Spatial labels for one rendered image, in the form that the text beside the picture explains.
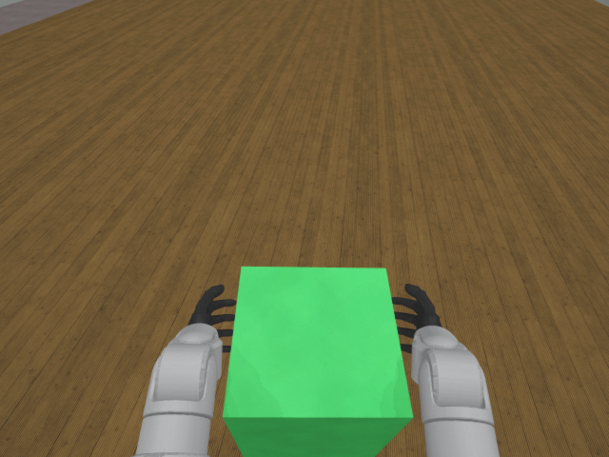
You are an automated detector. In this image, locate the left robot forearm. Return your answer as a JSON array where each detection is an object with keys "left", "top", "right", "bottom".
[{"left": 131, "top": 323, "right": 223, "bottom": 457}]

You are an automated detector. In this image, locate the carton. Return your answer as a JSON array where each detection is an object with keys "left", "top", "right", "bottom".
[{"left": 223, "top": 267, "right": 413, "bottom": 457}]

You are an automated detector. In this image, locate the right robot hand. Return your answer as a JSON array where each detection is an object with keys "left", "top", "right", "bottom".
[{"left": 391, "top": 284, "right": 442, "bottom": 354}]

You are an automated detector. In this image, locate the left robot hand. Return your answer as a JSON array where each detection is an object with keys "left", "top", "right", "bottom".
[{"left": 188, "top": 285, "right": 236, "bottom": 352}]

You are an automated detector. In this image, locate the right robot forearm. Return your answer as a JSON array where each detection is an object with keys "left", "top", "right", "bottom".
[{"left": 411, "top": 326, "right": 500, "bottom": 457}]

